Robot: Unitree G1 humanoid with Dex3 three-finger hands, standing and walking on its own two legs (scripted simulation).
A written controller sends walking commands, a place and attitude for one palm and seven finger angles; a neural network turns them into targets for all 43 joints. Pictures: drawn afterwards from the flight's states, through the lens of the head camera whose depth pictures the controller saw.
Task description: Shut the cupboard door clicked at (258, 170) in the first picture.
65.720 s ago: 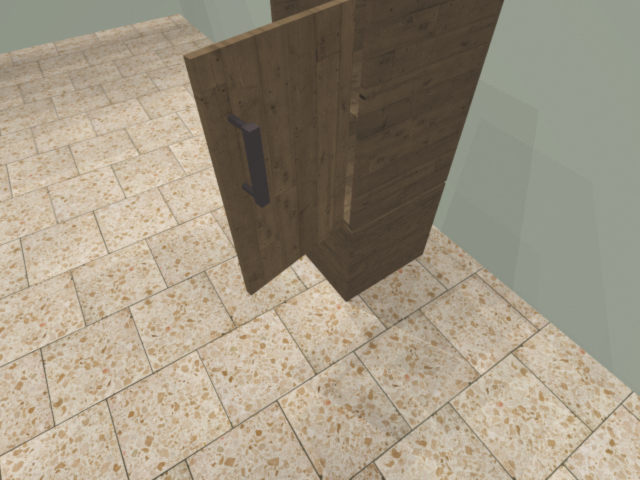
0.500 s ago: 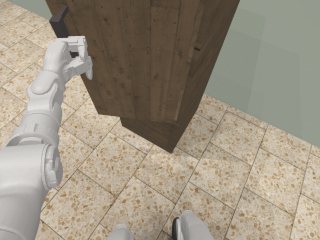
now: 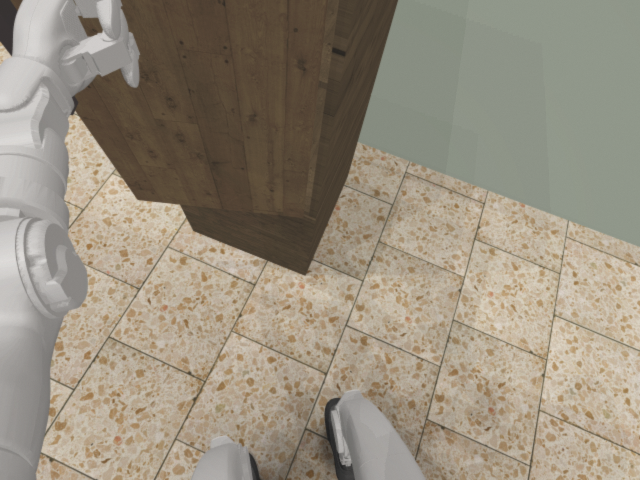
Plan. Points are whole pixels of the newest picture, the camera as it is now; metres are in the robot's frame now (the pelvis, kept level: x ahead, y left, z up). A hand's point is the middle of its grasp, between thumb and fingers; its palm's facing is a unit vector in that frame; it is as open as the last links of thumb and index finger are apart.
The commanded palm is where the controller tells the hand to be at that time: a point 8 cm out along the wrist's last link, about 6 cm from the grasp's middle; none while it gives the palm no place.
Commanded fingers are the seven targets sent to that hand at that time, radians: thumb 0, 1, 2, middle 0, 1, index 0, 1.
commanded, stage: push the door shut along its arc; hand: left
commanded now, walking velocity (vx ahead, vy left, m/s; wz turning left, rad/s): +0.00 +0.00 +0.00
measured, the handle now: (34, 36) +0.61 +0.19 +0.12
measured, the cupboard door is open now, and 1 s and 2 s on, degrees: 17 0 0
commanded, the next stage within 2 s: pull the fist back off the door in 0.48 s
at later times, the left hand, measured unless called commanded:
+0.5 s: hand (127, 33) +0.59 +0.10 +0.13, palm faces -0.36 -0.93 -0.02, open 2.8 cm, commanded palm +0.62 +0.11 +0.13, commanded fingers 0.00 0.90 0.90 -1.30 -1.50 -1.30 -1.50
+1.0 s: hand (176, 33) +0.61 +0.05 +0.11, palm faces +0.00 -1.00 -0.02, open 3.0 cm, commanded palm +0.57 +0.11 +0.13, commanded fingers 0.00 0.90 0.90 -1.30 -1.50 -1.30 -1.50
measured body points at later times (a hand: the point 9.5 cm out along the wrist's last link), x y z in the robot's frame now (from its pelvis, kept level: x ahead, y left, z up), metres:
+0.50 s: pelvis +0.00 +0.01 -0.01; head +0.18 +0.03 +0.40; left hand +0.61 +0.15 +0.14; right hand -0.06 -0.26 -0.10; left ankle -0.01 +0.12 -0.68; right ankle +0.06 -0.14 -0.68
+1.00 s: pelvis +0.01 -0.01 +0.00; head +0.18 -0.02 +0.42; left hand +0.60 +0.11 +0.12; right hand -0.06 -0.24 -0.11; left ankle -0.02 +0.12 -0.68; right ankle +0.06 -0.14 -0.68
